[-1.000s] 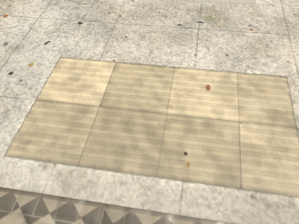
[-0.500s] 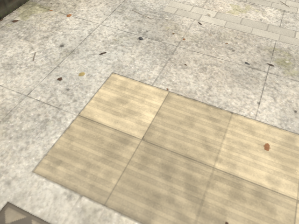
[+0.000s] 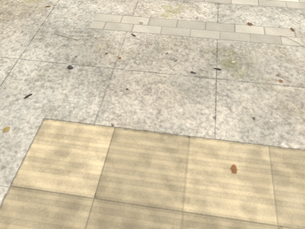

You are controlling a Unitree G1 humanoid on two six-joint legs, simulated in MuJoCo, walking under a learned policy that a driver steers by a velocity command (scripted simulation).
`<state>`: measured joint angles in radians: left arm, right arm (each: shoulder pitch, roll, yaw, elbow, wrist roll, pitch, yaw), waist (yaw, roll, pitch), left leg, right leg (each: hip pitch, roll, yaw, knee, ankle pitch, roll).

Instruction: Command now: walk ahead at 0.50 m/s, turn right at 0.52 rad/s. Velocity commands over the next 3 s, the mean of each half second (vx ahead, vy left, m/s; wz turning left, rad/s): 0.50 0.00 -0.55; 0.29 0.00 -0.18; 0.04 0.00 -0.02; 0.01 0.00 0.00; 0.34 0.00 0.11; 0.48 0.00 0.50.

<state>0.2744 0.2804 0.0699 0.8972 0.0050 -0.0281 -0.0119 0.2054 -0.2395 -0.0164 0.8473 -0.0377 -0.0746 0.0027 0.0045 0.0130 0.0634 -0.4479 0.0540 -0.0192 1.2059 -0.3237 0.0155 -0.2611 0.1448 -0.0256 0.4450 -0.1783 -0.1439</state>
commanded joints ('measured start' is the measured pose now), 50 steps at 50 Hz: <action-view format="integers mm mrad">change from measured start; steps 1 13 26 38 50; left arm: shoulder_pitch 44 215 96 -168 -97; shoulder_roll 121 154 73 11 12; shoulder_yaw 25 37 2 -53 -59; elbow -40 -39 -107 -164 -56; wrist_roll -8 9 35 28 14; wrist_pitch -31 -19 6 -15 -23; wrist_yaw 5 23 -23 -24 39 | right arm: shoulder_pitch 67 -307 78 200 250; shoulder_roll -93 -102 -120 -144 -30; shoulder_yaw -19 -3 -32 -36 -12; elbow -54 -215 -96 29 94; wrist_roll -15 6 10 30 17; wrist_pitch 30 19 -18 -16 93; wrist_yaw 5 20 -5 9 -19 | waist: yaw -37 100 5 -26 -60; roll -19 -84 98 118 -106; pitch -44 -25 -62 -66 -153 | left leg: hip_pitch -95 -219 309 361 212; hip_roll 43 -29 186 131 -32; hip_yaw -3 15 -222 50 5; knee -80 -570 -1002 -903 -353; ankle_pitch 41 284 241 847 -136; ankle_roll -44 -55 144 113 -28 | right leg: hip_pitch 52 284 -273 -135 36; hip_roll -262 -246 -151 -131 -351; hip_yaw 301 381 128 -22 166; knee -231 -140 695 158 -143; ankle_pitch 319 461 -140 116 622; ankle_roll -150 -75 85 108 -66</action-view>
